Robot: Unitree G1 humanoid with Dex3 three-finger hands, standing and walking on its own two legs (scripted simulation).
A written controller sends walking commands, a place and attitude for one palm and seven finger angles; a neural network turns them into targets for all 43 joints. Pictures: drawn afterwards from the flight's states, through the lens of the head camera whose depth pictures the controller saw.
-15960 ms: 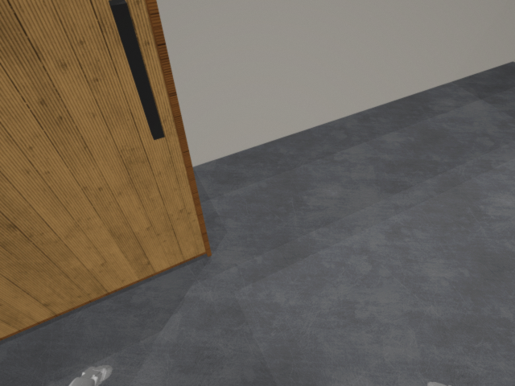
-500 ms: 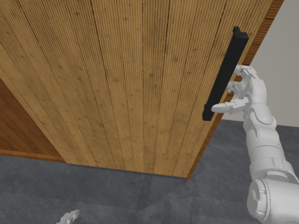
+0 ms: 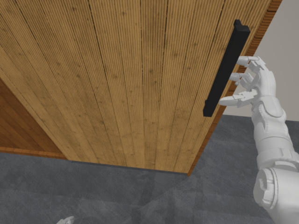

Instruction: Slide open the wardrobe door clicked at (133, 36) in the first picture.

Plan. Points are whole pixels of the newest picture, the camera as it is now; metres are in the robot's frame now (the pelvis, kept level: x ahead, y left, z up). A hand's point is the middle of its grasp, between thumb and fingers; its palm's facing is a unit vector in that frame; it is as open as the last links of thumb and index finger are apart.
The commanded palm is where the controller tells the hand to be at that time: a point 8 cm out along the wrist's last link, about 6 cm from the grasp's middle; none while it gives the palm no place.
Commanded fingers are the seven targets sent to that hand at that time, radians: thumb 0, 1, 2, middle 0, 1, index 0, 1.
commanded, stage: slide the fingers in behind the handle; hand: right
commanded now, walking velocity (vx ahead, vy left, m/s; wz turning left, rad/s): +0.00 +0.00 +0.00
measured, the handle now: (219, 75) +0.51 -0.13 +0.14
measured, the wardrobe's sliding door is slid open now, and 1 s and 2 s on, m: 0.00 0.00 0.00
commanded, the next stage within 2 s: grip the handle and tug to test in 1.90 s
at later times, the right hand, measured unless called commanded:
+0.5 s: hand (231, 86) +0.45 -0.15 +0.15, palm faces -0.02 +1.00 +0.01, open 14.0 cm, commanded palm +0.43 -0.21 +0.15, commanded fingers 0.00 0.50 -0.30 0.30 1.20 0.30 1.20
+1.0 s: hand (224, 86) +0.45 -0.13 +0.15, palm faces +0.00 +1.00 +0.01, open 14.0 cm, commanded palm +0.42 -0.18 +0.15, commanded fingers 0.00 0.50 -0.30 0.30 1.20 0.30 1.20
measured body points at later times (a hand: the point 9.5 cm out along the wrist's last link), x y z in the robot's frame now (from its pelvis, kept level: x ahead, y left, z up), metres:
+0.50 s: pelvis +0.00 -0.01 +0.00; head +0.03 -0.01 +0.45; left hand +0.05 +0.24 -0.12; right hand +0.45 -0.21 +0.15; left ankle -0.01 +0.09 -0.73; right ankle +0.01 -0.10 -0.73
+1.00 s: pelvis +0.00 +0.00 +0.00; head +0.02 +0.00 +0.45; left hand +0.08 +0.25 -0.11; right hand +0.44 -0.19 +0.15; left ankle -0.01 +0.09 -0.73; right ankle +0.01 -0.10 -0.73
